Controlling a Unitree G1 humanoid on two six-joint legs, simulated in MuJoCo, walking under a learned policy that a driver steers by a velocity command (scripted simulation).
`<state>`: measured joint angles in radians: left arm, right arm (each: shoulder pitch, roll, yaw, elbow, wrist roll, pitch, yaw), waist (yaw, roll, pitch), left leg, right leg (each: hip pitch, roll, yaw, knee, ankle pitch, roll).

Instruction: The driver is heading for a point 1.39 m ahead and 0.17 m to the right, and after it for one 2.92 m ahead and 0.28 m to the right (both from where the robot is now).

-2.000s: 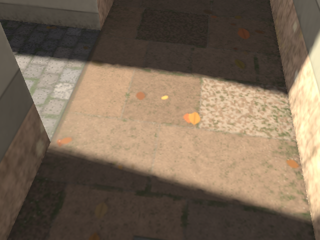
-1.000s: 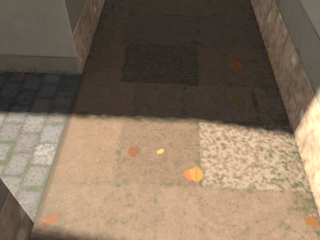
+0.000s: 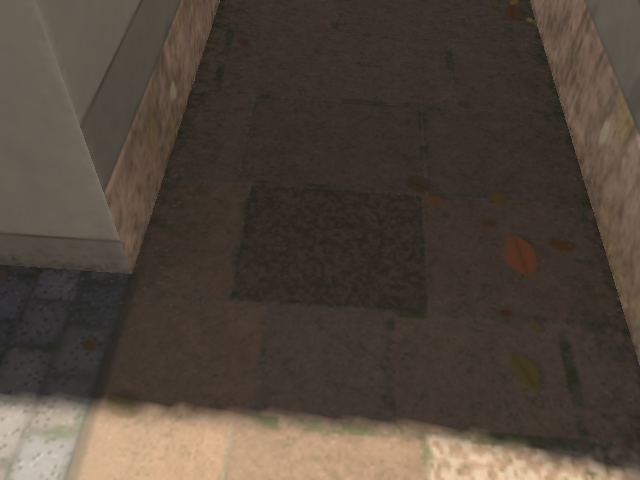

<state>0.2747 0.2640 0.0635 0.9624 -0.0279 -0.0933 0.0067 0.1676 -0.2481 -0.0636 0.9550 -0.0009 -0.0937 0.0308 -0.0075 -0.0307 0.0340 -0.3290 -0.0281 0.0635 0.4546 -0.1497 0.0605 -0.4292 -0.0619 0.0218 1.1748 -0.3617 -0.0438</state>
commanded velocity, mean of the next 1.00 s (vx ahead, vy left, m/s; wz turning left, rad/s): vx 0.50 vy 0.00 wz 0.00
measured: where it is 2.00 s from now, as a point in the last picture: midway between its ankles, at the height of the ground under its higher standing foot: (340, 221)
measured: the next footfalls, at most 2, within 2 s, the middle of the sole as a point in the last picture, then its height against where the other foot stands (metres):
right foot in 0.40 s outside the picture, level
left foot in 0.94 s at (283, 364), level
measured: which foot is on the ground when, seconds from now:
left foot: down 0.00-0.42, up 0.44-0.92, down 0.94-1.00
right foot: up 0.00-0.38, down 0.40-0.96, up 0.98-1.00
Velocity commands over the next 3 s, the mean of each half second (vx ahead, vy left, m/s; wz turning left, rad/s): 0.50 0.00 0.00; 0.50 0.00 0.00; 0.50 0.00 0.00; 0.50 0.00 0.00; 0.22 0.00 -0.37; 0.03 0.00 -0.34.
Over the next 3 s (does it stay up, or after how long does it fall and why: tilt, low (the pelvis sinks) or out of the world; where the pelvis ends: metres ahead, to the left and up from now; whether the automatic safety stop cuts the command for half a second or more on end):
stays up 1.39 -0.10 -0.01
